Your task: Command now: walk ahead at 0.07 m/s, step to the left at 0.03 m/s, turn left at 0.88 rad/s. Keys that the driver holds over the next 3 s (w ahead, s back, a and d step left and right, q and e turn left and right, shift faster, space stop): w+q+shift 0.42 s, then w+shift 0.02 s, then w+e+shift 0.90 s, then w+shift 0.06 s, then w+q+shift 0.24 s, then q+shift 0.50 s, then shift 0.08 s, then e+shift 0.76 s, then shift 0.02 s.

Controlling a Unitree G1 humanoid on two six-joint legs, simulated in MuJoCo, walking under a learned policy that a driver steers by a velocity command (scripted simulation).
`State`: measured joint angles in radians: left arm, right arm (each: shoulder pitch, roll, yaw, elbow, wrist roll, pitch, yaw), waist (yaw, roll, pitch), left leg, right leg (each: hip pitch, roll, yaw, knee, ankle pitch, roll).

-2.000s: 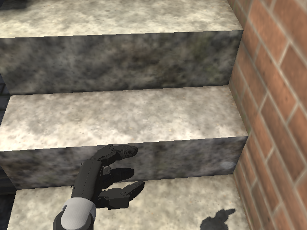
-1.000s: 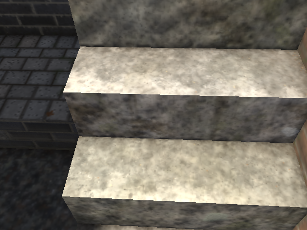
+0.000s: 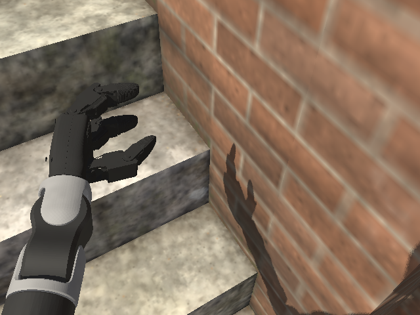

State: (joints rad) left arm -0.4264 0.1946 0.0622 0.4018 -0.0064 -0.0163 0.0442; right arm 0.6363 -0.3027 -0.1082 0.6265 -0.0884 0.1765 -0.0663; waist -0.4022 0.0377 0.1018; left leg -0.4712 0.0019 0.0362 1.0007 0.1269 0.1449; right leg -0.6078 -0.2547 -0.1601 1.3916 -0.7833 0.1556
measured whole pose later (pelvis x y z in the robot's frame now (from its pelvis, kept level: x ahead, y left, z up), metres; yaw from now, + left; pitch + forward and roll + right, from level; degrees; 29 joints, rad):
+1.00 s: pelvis -0.26 +0.02 -0.07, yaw +17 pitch +0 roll -1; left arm 0.27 0.32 0.10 0.64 0.02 0.13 0.01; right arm 0.16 -0.22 -0.01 0.61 -0.04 -0.01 -0.12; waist 0.07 -0.02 0.04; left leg -0.35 0.15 0.18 0.51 -0.14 -0.01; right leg -0.53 -0.01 0.04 1.35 -0.35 0.10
